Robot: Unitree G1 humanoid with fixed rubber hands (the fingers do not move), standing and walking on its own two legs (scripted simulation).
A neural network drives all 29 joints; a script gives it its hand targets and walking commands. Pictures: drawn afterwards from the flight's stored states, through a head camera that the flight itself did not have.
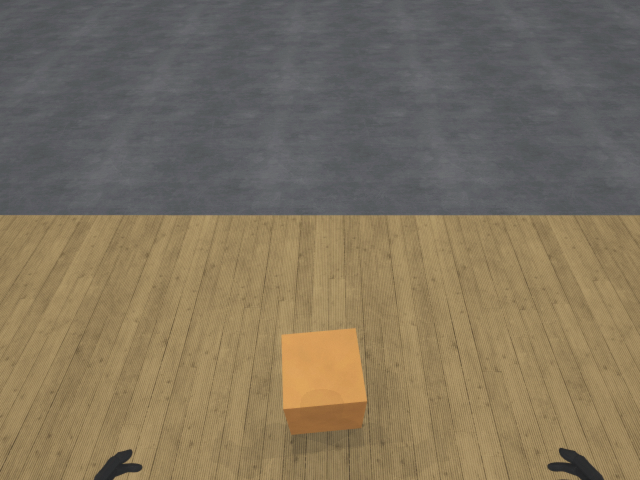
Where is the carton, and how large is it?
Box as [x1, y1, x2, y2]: [282, 328, 366, 434]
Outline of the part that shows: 355,328 282,335 283,409 291,434 361,427 366,397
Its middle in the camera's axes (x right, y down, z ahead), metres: +0.01 +0.43 +1.12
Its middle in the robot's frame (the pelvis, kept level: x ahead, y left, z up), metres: +0.46 +0.04 -0.66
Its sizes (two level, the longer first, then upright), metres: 0.210 0.200 0.250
